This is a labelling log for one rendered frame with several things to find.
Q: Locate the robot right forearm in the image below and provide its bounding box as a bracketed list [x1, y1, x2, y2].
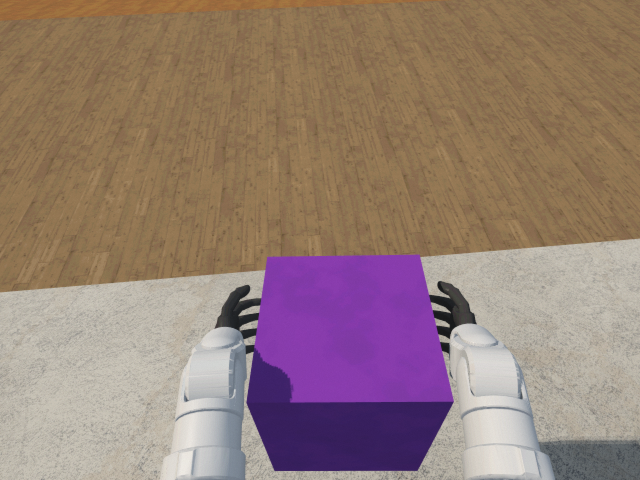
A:
[449, 324, 555, 480]

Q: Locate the robot left hand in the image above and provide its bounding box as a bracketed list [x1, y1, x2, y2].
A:
[215, 285, 261, 354]

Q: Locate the robot left forearm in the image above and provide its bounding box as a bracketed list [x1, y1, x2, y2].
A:
[160, 327, 247, 480]

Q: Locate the robot right hand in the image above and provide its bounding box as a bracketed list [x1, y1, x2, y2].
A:
[429, 281, 477, 354]

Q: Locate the carton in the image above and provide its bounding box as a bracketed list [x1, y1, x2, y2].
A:
[246, 255, 454, 471]

